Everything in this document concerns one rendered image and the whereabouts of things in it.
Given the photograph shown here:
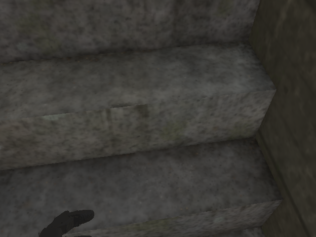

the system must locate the robot left hand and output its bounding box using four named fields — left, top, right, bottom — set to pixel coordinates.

left=39, top=209, right=95, bottom=237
